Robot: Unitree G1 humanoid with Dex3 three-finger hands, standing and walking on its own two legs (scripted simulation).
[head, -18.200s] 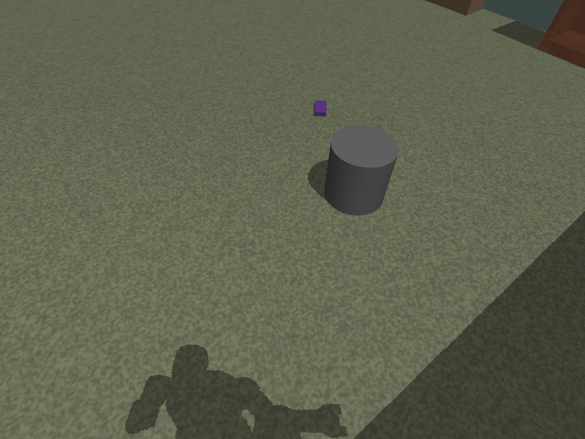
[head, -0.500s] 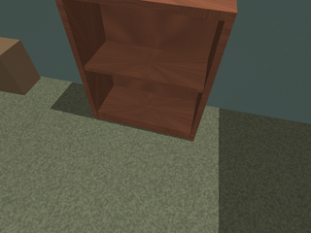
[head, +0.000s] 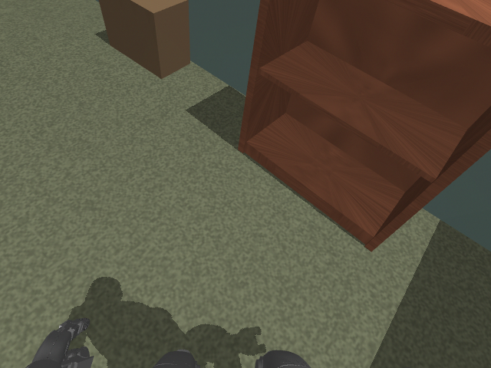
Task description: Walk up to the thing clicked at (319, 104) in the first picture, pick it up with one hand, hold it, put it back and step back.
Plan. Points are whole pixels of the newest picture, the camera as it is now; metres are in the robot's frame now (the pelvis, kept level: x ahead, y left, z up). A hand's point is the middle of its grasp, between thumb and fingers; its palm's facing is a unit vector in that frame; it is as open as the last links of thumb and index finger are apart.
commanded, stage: walk up
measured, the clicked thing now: out of the picture -0.09 +1.47 -0.74
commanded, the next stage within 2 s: none
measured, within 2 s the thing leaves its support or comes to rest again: neither
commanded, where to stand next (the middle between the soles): +0.06 -0.01 m, yaw +87 degrees
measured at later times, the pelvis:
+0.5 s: pelvis -0.01 -0.09 +0.02, yaw +28 degrees
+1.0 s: pelvis +0.02 -0.04 +0.01, yaw +52 degrees
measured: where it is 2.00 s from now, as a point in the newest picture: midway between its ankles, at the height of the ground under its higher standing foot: outside the picture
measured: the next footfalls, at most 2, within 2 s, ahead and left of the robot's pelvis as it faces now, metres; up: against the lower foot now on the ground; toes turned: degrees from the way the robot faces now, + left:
right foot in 0.24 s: +0.06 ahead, -0.15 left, +0.00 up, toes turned +15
left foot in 0.70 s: -0.03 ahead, +0.05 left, +0.00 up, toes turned +43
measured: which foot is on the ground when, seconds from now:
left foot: down 0.00-0.26, up 0.28-0.68, down 0.70-1.00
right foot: up 0.00-0.22, down 0.24-0.74, up 0.76-1.00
